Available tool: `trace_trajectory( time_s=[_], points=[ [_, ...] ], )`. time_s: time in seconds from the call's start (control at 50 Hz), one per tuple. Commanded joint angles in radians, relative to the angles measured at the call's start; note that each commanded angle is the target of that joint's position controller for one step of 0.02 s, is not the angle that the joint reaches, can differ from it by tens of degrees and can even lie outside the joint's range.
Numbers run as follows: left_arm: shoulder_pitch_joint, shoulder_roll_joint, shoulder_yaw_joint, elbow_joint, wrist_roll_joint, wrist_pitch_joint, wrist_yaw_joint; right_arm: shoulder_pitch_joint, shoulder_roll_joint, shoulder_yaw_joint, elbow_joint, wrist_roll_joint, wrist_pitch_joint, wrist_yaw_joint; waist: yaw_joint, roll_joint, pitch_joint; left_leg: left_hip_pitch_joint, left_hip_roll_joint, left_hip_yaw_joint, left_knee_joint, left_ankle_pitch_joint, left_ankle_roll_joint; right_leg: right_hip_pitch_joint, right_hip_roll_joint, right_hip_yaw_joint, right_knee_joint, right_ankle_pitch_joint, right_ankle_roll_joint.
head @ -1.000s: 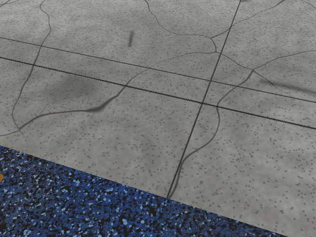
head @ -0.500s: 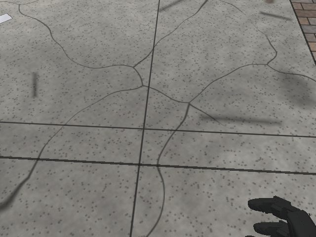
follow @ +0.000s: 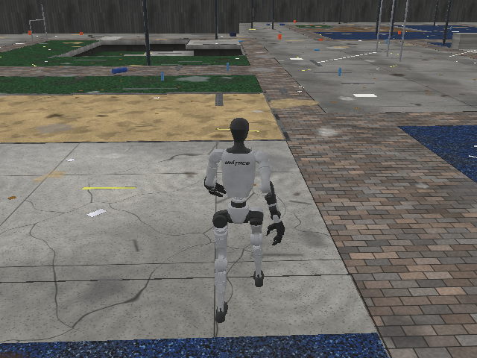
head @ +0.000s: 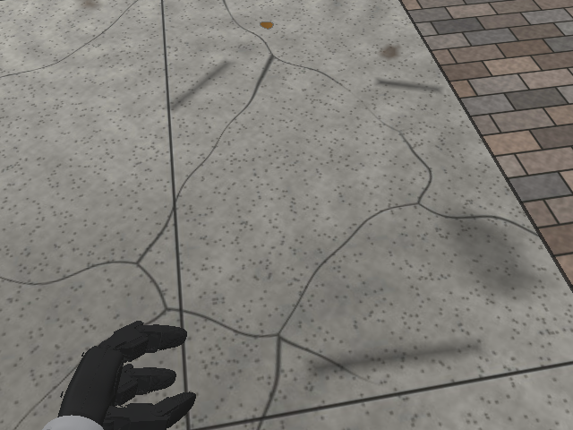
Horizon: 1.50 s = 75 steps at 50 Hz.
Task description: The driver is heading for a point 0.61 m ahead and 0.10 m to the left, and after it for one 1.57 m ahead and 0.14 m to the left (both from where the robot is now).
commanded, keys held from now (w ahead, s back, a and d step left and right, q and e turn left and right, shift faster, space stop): w+q+shift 0.42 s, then e+shift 0.58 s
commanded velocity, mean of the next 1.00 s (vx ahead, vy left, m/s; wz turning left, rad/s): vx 0.64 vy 0.00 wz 0.16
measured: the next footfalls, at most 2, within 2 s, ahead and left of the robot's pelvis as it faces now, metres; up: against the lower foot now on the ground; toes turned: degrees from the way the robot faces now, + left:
right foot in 0.06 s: +0.26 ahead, -0.14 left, +0.00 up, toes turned +3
left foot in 0.48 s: +0.63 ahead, +0.16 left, +0.00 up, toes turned +27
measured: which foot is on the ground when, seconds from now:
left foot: down 0.00-0.08, up 0.10-0.46, down 0.48-0.96, up 0.98-1.00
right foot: up 0.00-0.04, down 0.06-0.48, up 0.50-0.94, down 0.96-1.00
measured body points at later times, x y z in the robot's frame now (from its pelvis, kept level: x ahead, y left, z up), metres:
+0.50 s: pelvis +0.47 +0.06 -0.04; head +0.49 +0.08 +0.41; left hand +0.32 +0.29 -0.17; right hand +0.78 -0.08 -0.10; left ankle +0.60 +0.14 -0.74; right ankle +0.25 -0.15 -0.67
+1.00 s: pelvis +0.73 +0.12 -0.02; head +0.77 +0.12 +0.43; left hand +0.80 +0.42 -0.12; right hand +0.96 -0.11 -0.12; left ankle +0.60 +0.17 -0.68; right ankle +0.85 +0.08 -0.73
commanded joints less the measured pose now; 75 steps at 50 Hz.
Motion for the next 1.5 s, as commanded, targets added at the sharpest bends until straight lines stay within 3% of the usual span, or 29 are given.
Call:
trace_trajectory(
  time_s=[0.02,0.06,0.08,0.1,0.14,0.24,0.38,0.44,0.48,0.5,0.52,0.54,0.56,0.58,0.66,0.84,0.94,0.96,0.98,1.0,1.02,1.06,1.16,1.36,1.4,1.42,1.44,1.46,1.5],
  points=[
    [0.132,0.148,0.052,0.002,0.002,-0.006,0.031,-0.124,-0.218,-0.043,-0.094,0.005,-0.023,0.002,0.175,0.056,-0.021,-0.265,0.176,-0.109,0.114,0.812,0.123,0.478,0.094,-0.070,-0.072,-0.030,-0.016],
    [0.447,0.220,0.092,0.080,0.023,-0.014,0.067,-0.151,-0.216,-0.045,-0.103,-0.001,-0.014,-0.001,0.331,0.052,-0.194,-0.459,0.097,-0.084,0.619,0.675,0.087,0.873,-0.007,0.014,-0.052,-0.182,-0.034],
    [0.592,0.304,0.117,0.089,0.058,-0.016,0.085,-0.127,-0.065,-0.013,-0.144,0.006,-0.017,-0.006,0.329,-0.151,-0.345,-0.659,0.023,-0.026,1.006,0.062,0.078,1.070,-0.318,0.387,-0.118,-0.561,-0.069],
    [0.547,0.331,0.127,0.078,0.043,-0.002,0.080,-0.071,-0.051,-0.006,-0.191,0.042,-0.007,-0.011,0.259,-0.309,-0.436,-0.818,-0.008,-0.015,1.221,-0.115,0.083,1.074,-0.454,0.827,-0.336,-0.698,-0.141],
    [0.397,0.152,0.100,0.080,0.014,-0.005,0.072,-0.245,-0.100,-0.013,-0.185,0.001,0.019,-0.011,0.231,-0.083,-0.116,-0.921,0.108,0.006,1.203,0.057,0.083,0.814,-0.338,0.517,-0.347,-0.566,-0.128],
    [0.425,0.054,0.080,0.184,-0.023,-0.041,0.060,-0.373,-0.013,-0.003,-0.246,-0.032,0.088,0.032,0.132,-0.072,0.047,-0.917,0.183,0.026,1.111,0.083,0.056,0.592,-0.231,0.069,-0.438,-0.079,-0.067],
    [0.430,0.141,0.096,0.218,-0.022,-0.057,0.074,-0.610,-0.042,0.022,-0.359,-0.030,0.085,0.085,0.105,-0.006,0.118,-0.670,0.071,0.263,0.617,0.409,0.115,0.554,-0.118,-0.319,-0.501,0.519,-0.011],
    [0.433,0.249,0.119,0.199,-0.020,-0.024,0.092,-0.395,-0.105,0.003,-0.293,-0.043,0.076,0.068,-0.026,-0.071,-0.021,-0.385,-0.029,0.255,0.550,0.311,0.162,0.638,-0.177,-0.300,-0.141,1.000,-0.012],
    [0.429,0.235,0.114,0.203,-0.021,-0.006,0.088,-0.089,-0.165,-0.034,-0.165,-0.065,0.068,0.027,-0.130,0.000,-0.132,0.031,-0.011,0.109,0.373,0.399,0.196,0.454,-0.106,-0.281,0.409,0.548,-0.012],
    [0.539,0.094,0.085,0.174,-0.016,-0.006,0.080,-0.173,-0.278,-0.054,-0.171,-0.067,0.068,0.008,0.034,0.304,-0.158,0.234,0.255,-0.163,0.491,1.016,0.200,0.158,0.056,-0.244,0.870,-0.584,0.023],
    [0.649,0.117,0.073,0.147,-0.081,-0.001,0.092,-0.165,-0.314,-0.066,-0.236,-0.052,0.065,0.001,0.029,0.219,-0.498,0.440,0.482,-0.497,0.433,1.118,0.365,0.014,0.099,0.054,1.078,-0.584,0.010],
    [0.521,0.157,0.078,0.151,-0.080,0.000,0.105,-0.210,-0.264,-0.061,-0.252,-0.035,0.067,-0.012,0.005,0.039,-0.420,0.272,0.451,-0.439,0.320,1.007,0.339,0.015,0.072,0.081,1.052,-0.446,0.007],
    [0.483,0.195,0.095,0.139,-0.129,-0.024,0.098,-0.298,-0.189,-0.035,-0.252,0.002,0.036,0.015,0.039,0.005,-0.262,0.075,0.417,-0.392,0.220,0.761,0.349,0.010,0.047,0.123,0.951,-0.487,0.017],
    [0.446,0.192,0.102,0.154,-0.125,-0.015,0.106,-0.403,-0.145,-0.019,-0.250,0.012,0.014,0.020,0.102,-0.068,-0.141,-0.109,0.398,-0.308,0.176,0.675,0.305,0.026,-0.015,0.110,0.870,-0.435,0.031],
    [0.498,0.115,0.115,0.196,-0.086,0.050,0.100,-0.493,-0.085,-0.009,-0.212,-0.024,-0.023,0.015,0.194,0.014,-0.016,-0.426,0.295,-0.005,0.084,0.853,0.179,0.197,-0.063,0.091,0.626,-0.321,0.052],
    [0.280,0.064,0.110,0.081,-0.059,0.054,0.032,-0.514,-0.125,-0.024,-0.214,-0.003,0.064,-0.089,0.117,0.072,-0.055,-0.152,0.241,0.281,0.170,0.853,0.078,0.106,-0.002,-0.107,0.074,0.086,0.041],
    [0.531,0.169,0.160,0.088,-0.056,0.057,0.017,-0.612,-0.136,-0.033,-0.262,0.019,0.111,-0.089,0.262,0.073,-0.119,-0.200,0.253,0.303,0.609,1.008,0.046,0.380,0.104,-0.146,-0.077,-0.062,-0.088],
    [0.591,0.240,0.185,0.090,-0.051,0.053,0.040,-0.608,-0.112,-0.025,-0.273,0.012,0.106,-0.075,0.292,-0.070,-0.123,-0.376,0.156,0.292,0.854,0.576,-0.017,0.552,0.036,0.019,-0.163,0.356,-0.151],
    [0.525,0.308,0.194,0.052,-0.026,0.058,0.059,-0.549,-0.027,-0.010,-0.312,-0.036,0.101,-0.051,0.161,-0.336,-0.148,-0.752,-0.108,0.230,1.239,-0.306,-0.109,0.757,-0.166,0.469,-0.142,0.716,-0.362],
    [0.460,0.318,0.188,-0.004,0.001,0.046,0.051,-0.482,-0.081,-0.008,-0.309,-0.022,0.077,-0.028,0.171,-0.231,-0.379,-0.790,-0.103,-0.082,1.360,-0.308,-0.098,0.824,-0.273,0.745,-0.265,0.441,-0.458],
    [0.373,0.283,0.185,-0.046,-0.015,0.042,0.050,-0.538,-0.130,-0.018,-0.319,0.006,0.066,-0.019,0.163,-0.111,-0.311,-0.812,-0.055,-0.110,1.333,-0.242,-0.075,0.762,-0.254,0.673,-0.298,0.223,-0.412],
    [0.282,0.192,0.160,-0.068,-0.073,0.056,0.065,-0.611,-0.133,-0.027,-0.321,-0.019,0.074,-0.032,0.117,0.079,-0.132,-0.813,0.013,-0.084,1.137,-0.124,-0.067,0.538,-0.151,0.502,-0.322,0.026,-0.292],
    [0.307,0.216,0.181,-0.101,-0.053,0.102,0.106,-0.628,-0.059,-0.018,-0.311,-0.004,0.090,-0.038,0.123,-0.032,-0.131,-0.668,-0.029,-0.051,0.738,-0.038,-0.108,0.448,-0.019,0.411,-0.300,0.044,-0.203],
    [0.263,0.186,0.165,-0.141,-0.047,0.142,0.103,-0.601,-0.104,-0.037,-0.285,-0.002,0.061,-0.025,0.178,-0.181,-0.158,-0.503,0.001,-0.048,0.429,0.067,-0.080,0.464,-0.009,0.502,-0.199,-0.030,-0.148],
    [0.246,0.172,0.152,-0.144,-0.054,0.142,0.098,-0.545,-0.111,-0.043,-0.270,-0.009,0.052,-0.016,0.144,-0.151,-0.144,-0.365,0.028,-0.034,0.238,0.215,-0.042,0.410,0.027,0.491,-0.142,-0.054,-0.117],
    [0.287,0.142,0.140,-0.141,-0.046,0.142,0.095,-0.544,-0.155,-0.052,-0.280,-0.025,0.055,-0.017,0.165,-0.031,-0.144,-0.286,0.161,-0.157,0.180,0.272,0.011,0.341,0.090,0.427,-0.032,-0.280,-0.075],
    [0.309,0.141,0.138,-0.162,-0.053,0.135,0.092,-0.561,-0.237,-0.067,-0.284,-0.047,0.067,-0.023,0.208,0.264,-0.083,-0.283,0.331,-0.371,0.118,0.436,0.161,0.188,0.261,0.226,0.159,-0.577,-0.009],
    [0.289,0.223,0.160,-0.157,-0.036,0.117,0.090,-0.544,-0.205,-0.066,-0.297,-0.054,0.066,-0.028,0.169,0.281,-0.082,-0.324,0.441,-0.529,0.091,0.423,0.270,0.126,0.227,0.196,0.419,-0.634,0.050],
    [0.293,0.240,0.169,-0.104,-0.044,0.120,0.088,-0.579,-0.145,-0.046,-0.316,-0.018,0.073,-0.040,0.174,0.116,-0.056,-0.346,0.337,-0.352,0.145,0.339,0.204,0.124,0.187,0.188,0.574,-0.513,0.083]
  ],
)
